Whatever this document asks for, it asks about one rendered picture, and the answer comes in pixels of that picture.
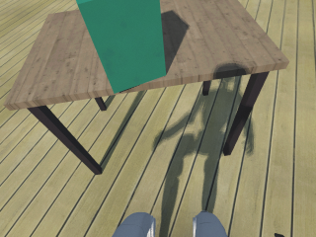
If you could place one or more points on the carton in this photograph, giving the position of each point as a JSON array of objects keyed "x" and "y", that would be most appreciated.
[{"x": 128, "y": 37}]

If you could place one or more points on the right robot thigh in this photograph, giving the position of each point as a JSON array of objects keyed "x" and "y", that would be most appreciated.
[{"x": 206, "y": 224}]

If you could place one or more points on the table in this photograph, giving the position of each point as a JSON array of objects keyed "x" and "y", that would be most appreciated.
[{"x": 203, "y": 40}]

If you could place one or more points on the left robot thigh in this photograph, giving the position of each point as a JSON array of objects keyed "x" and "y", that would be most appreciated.
[{"x": 138, "y": 224}]

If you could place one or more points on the robot thigh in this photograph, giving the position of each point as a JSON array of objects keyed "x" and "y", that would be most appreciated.
[
  {"x": 138, "y": 224},
  {"x": 206, "y": 224}
]

